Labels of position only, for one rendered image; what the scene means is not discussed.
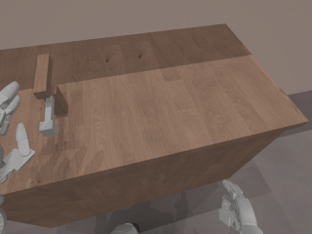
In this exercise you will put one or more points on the tap lever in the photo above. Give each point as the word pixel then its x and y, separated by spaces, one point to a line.
pixel 49 127

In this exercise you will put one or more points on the right robot forearm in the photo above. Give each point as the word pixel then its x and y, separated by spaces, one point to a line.
pixel 250 229

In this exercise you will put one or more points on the left robot thigh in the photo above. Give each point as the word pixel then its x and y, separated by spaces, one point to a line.
pixel 124 229

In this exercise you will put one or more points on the right robot hand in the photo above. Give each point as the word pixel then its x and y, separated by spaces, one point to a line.
pixel 240 211

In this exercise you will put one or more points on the counter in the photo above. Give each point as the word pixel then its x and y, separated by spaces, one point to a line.
pixel 139 117

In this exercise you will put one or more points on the left robot hand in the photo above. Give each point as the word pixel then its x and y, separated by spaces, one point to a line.
pixel 17 158

